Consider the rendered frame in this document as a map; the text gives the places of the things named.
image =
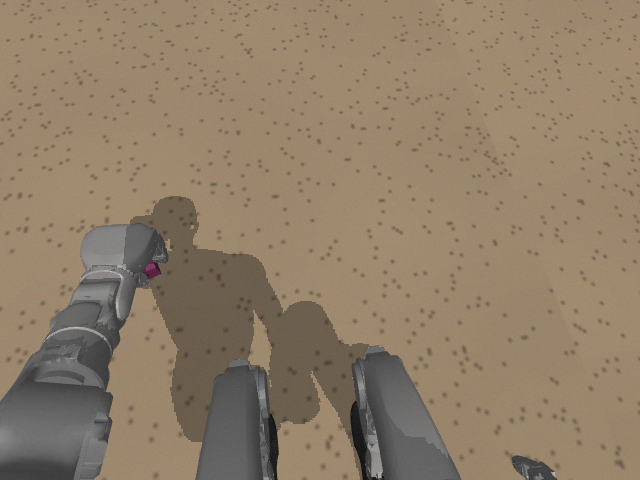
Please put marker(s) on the right robot hand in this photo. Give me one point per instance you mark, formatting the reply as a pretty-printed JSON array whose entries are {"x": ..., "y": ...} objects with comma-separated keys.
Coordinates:
[{"x": 532, "y": 470}]

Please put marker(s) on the small box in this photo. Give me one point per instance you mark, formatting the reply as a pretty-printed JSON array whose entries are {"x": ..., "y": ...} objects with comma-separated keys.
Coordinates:
[{"x": 152, "y": 270}]

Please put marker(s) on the left robot arm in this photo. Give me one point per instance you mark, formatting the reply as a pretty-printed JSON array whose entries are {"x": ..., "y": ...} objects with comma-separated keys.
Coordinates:
[{"x": 54, "y": 420}]

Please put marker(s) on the left robot hand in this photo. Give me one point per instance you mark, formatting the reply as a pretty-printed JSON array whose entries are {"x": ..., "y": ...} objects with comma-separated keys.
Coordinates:
[{"x": 130, "y": 247}]

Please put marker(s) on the right robot foot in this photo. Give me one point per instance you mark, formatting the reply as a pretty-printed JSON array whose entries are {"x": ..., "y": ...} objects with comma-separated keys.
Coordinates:
[{"x": 360, "y": 443}]

